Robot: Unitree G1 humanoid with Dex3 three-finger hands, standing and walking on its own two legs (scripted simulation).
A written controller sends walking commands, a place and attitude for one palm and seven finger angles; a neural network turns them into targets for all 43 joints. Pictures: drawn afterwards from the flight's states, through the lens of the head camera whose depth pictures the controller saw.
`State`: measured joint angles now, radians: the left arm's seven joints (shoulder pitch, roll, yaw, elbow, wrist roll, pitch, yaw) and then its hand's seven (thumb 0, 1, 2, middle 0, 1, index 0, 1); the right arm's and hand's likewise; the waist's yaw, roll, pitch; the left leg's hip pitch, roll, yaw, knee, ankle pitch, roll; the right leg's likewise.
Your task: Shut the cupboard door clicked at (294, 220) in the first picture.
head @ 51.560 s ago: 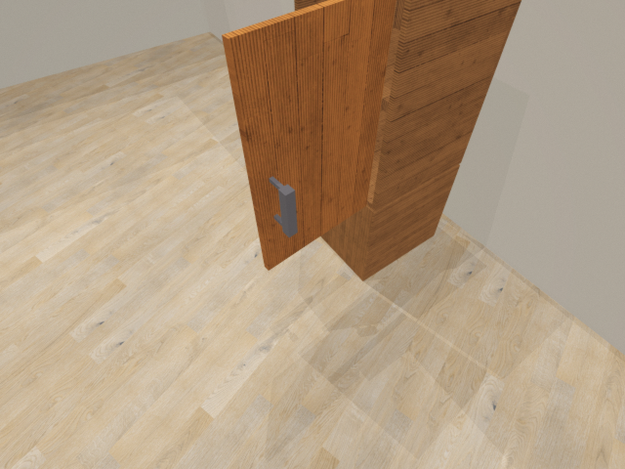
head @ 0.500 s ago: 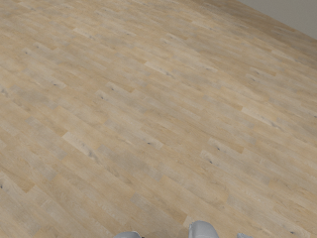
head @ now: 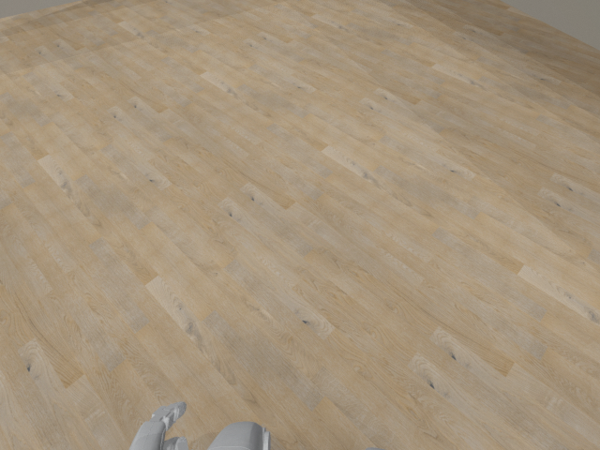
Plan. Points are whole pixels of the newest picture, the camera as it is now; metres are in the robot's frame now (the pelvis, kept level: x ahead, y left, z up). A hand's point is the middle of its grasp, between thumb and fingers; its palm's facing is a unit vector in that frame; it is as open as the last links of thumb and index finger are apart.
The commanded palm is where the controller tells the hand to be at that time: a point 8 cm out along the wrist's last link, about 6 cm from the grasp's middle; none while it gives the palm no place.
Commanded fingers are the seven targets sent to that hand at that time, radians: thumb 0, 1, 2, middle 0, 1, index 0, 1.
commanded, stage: walk to a spot facing it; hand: left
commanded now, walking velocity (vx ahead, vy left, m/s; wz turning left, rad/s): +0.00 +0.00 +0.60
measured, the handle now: out of the picture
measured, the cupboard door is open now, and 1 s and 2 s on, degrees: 32 32 32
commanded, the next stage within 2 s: turn to face it in 0.10 s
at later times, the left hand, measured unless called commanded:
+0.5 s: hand out of the picture +0.05 +0.22 -0.18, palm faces +0.20 -0.96 -0.21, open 7.4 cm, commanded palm none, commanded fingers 0.00 0.90 0.90 -0.20 -0.30 -0.20 -0.30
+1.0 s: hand (163, 406) +0.21 +0.23 -0.18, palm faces -0.14 -0.96 -0.23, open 7.4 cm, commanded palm none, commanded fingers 0.00 0.90 0.90 -0.20 -0.30 -0.20 -0.30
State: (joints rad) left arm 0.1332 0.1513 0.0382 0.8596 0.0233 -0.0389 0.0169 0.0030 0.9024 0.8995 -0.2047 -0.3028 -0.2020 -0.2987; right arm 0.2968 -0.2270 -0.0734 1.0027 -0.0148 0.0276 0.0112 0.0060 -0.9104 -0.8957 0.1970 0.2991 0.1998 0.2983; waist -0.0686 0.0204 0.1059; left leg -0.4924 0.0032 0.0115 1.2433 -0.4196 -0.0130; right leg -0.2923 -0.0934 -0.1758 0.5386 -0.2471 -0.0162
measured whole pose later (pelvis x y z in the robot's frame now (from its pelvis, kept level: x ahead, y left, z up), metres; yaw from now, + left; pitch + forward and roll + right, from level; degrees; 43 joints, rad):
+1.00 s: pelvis +0.10 +0.04 -0.01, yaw -12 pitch +1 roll +0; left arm 0.19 0.26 0.10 0.93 0.01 0.07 0.00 0.01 0.90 0.90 -0.20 -0.30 -0.20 -0.30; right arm 0.19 -0.24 -0.04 0.90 -0.02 0.02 -0.03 0.00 -0.91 -0.90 0.20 0.30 0.20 0.30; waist 0.00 -0.06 0.07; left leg -0.30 0.03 0.04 0.57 -0.30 -0.01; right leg -0.37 0.05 0.10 0.70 -0.40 0.01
